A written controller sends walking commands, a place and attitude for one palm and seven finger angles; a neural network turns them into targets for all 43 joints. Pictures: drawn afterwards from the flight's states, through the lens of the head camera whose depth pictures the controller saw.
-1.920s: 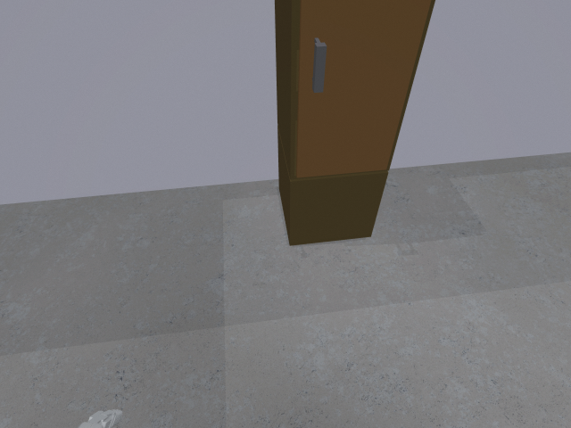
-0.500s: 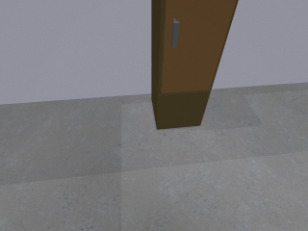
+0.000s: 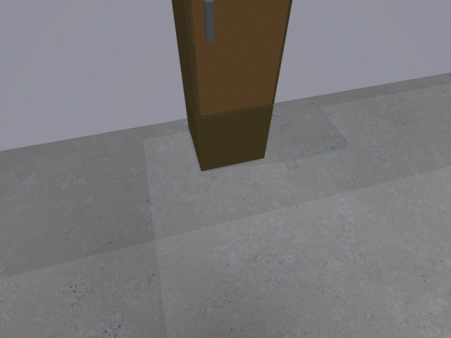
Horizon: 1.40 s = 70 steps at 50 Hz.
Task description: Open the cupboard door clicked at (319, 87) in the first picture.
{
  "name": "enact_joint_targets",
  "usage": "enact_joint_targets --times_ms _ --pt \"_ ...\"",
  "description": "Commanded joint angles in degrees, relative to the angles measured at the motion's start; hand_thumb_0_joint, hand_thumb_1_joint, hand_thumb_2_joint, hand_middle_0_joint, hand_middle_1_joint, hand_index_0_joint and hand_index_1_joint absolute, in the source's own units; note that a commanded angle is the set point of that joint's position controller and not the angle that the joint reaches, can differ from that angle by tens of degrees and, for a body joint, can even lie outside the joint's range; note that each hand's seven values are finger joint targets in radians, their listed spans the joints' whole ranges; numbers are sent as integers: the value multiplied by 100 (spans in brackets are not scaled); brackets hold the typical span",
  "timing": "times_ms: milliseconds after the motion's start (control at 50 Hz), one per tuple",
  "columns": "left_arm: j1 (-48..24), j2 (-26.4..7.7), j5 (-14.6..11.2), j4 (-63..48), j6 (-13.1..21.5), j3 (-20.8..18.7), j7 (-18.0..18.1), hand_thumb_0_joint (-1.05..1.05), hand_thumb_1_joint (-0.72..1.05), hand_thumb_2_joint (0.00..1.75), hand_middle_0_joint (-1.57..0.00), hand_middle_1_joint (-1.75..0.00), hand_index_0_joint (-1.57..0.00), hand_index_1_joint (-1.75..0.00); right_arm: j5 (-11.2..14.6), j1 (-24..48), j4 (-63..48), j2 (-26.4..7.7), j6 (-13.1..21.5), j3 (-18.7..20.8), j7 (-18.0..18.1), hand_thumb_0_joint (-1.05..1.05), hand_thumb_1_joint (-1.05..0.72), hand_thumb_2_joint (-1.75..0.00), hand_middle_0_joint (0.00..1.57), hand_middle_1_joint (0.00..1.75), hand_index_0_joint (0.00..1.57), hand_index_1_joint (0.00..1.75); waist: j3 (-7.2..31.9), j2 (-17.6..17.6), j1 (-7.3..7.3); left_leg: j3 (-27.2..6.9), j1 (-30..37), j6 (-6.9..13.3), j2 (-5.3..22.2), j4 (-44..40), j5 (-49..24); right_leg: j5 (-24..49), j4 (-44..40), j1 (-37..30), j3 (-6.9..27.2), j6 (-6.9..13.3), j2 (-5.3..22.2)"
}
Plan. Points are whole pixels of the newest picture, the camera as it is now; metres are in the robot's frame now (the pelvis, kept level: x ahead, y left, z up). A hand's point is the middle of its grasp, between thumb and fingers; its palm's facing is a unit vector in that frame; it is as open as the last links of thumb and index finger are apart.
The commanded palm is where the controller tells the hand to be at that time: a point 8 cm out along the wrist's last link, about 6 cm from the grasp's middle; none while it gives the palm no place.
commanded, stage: walk to a spot facing it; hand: left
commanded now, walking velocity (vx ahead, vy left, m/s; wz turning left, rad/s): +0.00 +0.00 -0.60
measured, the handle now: (207, 18) +1.01 +0.14 +0.09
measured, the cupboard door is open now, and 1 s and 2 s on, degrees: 0 0 0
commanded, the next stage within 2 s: none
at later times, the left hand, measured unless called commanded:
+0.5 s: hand out of the picture +0.06 +0.18 -0.14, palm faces -0.16 -0.95 -0.26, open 7.4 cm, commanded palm none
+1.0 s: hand (162, 322) +0.17 +0.15 -0.15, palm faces -0.56 -0.81 -0.18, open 7.4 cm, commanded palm none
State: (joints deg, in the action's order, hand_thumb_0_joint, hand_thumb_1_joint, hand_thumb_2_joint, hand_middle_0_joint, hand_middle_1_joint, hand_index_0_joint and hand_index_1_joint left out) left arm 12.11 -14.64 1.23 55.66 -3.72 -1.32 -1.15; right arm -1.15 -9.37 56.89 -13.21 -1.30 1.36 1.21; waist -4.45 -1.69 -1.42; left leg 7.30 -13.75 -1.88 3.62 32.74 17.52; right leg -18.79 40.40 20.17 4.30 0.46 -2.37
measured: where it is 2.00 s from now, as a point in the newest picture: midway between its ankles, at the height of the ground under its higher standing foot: outside the picture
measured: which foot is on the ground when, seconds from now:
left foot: down 0.00-0.08, up 0.10-0.62, down 0.64-1.00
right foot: down 0.00-0.64, up 0.66-1.00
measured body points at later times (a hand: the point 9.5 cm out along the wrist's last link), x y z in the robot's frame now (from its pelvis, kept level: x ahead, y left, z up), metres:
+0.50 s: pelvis -0.02 -0.01 +0.02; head +0.01 -0.03 +0.46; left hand +0.07 +0.23 -0.12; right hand +0.04 -0.29 -0.12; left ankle -0.01 +0.16 -0.67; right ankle +0.01 -0.09 -0.73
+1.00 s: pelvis -0.01 +0.01 +0.02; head +0.02 +0.02 +0.46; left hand +0.20 +0.19 -0.14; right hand -0.15 -0.20 -0.12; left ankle -0.01 +0.15 -0.73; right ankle -0.08 -0.13 -0.67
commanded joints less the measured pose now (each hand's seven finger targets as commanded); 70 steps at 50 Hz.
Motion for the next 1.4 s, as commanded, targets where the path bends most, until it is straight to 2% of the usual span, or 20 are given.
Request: enact_joint_targets --times_ms 0,40,60,100,220,440,560,580,620,640,700,860,960,1040,1080,1100,1120,1140,1260,1380 --pt "446 -565 -13 -475 92 -315 9 0 90 90 -20 -30 -20 -30 -5 389 -610 -1223 142 384 75 0 -90 -90 20 30 20 30 569 1275 -144 -936 -162 996 1769 -760 -1707 -805 778 -245 -351 -91 420" --pt "938 -738 33 -379 214 -399 18 0 90 90 -20 -30 -20 -30 6 378 -640 -1058 72 389 55 0 -90 -90 20 30 20 30 607 184 -387 -118 -647 313 989 1116 -1060 957 -1103 -999 73 39 635" --pt "1034 -1456 122 -409 317 -524 128 0 90 90 -20 -30 -20 -30 41 181 -819 -516 36 303 30 0 -90 -90 20 30 20 30 589 -2107 -316 132 -2102 -166 -81 2739 1472 2667 -2097 -1346 2637 430 2049" --pt "829 -1273 8 -491 267 -502 238 0 90 90 -20 -30 -20 -30 60 280 -837 -658 -34 331 52 0 -90 -90 20 30 20 30 438 -1305 -159 -1014 -1950 -37 18 3457 1215 2164 -2438 -792 2539 783 1991" --pt "521 -834 -37 -630 339 -455 225 0 90 90 -20 -30 -20 -30 14 135 -604 -539 -38 343 35 0 -90 -90 20 30 20 30 754 -175 -9 -952 -1858 -190 11 3300 159 1943 -2167 -1120 1902 676 1304" --pt "645 -915 32 -641 240 -520 182 0 90 90 -20 -30 -20 -30 51 471 -917 -538 5 306 70 0 -90 -90 20 30 20 30 737 -605 -187 -973 -1282 -146 -260 1706 569 1357 -2305 -962 2568 962 1090" --pt "164 -1037 33 -787 168 -544 177 0 90 90 -20 -30 -20 -30 143 -329 -804 -538 119 305 115 0 -90 -90 20 30 20 30 1032 -753 150 -880 332 95 -552 -524 127 1563 -2061 -372 2647 584 754" --pt "48 -971 6 -843 158 -526 163 0 90 90 -20 -30 -20 -30 143 -631 -728 -641 165 322 151 0 -90 -90 20 30 20 30 1130 -554 305 -948 1150 184 -388 -1075 -199 1103 -1817 193 2394 340 493" --pt "154 -471 -50 -974 157 -455 57 0 90 90 -20 -30 -20 -30 49 -466 -862 -1390 210 454 179 0 -90 -90 20 30 20 30 895 1768 242 -3135 1837 781 1862 -2122 12 -1079 468 1986 693 -202 -618" --pt "25 -714 34 -955 145 -548 58 0 90 90 -20 -30 -20 -30 50 -152 -1013 -1403 168 421 168 0 -90 -90 20 30 20 30 514 1284 210 -3145 716 1086 2400 -2109 -294 -1152 1648 1773 332 -364 -196" --pt "458 -685 98 -648 40 -627 -70 0 90 90 -20 -30 -20 -30 -14 527 -1161 -834 220 232 160 0 -90 -90 20 30 20 30 234 893 -259 -1603 -281 899 1297 -1940 -594 -169 3170 1239 68 -485 38" --pt "-736 -321 73 -949 146 -414 -267 0 90 90 -20 -30 -20 -30 -24 -1276 -520 -877 410 321 103 0 -90 -90 20 30 20 30 -108 1028 501 -1239 1401 1070 1580 -2052 -306 -8 1764 2223 -546 -510 646" --pt "-1108 -124 56 -971 201 -327 -306 0 90 90 -20 -30 -20 -30 -74 -1527 -304 -908 449 346 60 0 -90 -90 20 30 20 30 -158 1243 571 -526 1349 936 1632 -1897 -891 -129 642 1655 -945 -399 701" --pt "-976 -57 50 -904 301 -331 -300 0 90 90 -20 -30 -20 -30 -102 -1387 -235 -993 450 385 8 0 -90 -90 20 30 20 30 31 1288 429 39 1040 735 1705 -1397 -1348 -166 -237 575 -1238 -157 504" --pt "-46 -268 73 -625 397 -407 -246 0 90 90 -20 -30 -20 -30 -68 -1291 -238 -995 442 358 -22 0 -90 -90 20 30 20 30 487 664 -129 571 473 426 1419 168 -2261 273 -1079 -1089 -1448 63 182" --pt "954 -819 95 -316 498 -520 -175 0 90 90 -20 -30 -20 -30 6 -1289 -307 -821 446 302 -103 0 -90 -90 20 30 20 30 1174 -312 -573 908 -730 140 1175 1758 -1692 93 -1431 -2906 -565 383 868" --pt "1666 -1565 27 -133 547 -690 -48 0 90 90 -20 -30 -20 -30 48 -1154 -599 -346 462 162 -140 0 -90 -90 20 30 20 30 1698 -1872 -771 668 -2520 -194 299 3486 1625 388 -1965 -3984 2179 968 2481" --pt "1828 -1690 -100 -61 508 -728 42 0 90 90 -20 -30 -20 -30 25 -544 -818 -558 448 197 -92 0 -90 -90 20 30 20 30 1646 -1524 -864 -216 -2946 -46 319 4131 1695 982 -2309 -3770 2706 1188 2661" --pt "217 -653 10 -295 692 -375 122 0 90 90 -20 -30 -20 -30 -66 -987 -290 -286 275 262 -138 0 -90 -90 20 30 20 30 252 -323 248 -383 -1966 -169 672 3312 6 1680 -2603 -998 452 851 1656" --pt "590 -504 12 -27 793 -321 137 0 90 90 -20 -30 -20 -30 -44 -384 -510 -188 299 270 -245 0 -90 -90 20 30 20 30 -66 -532 175 -284 -2093 -191 578 2042 -732 1153 -2873 -889 415 939 1463"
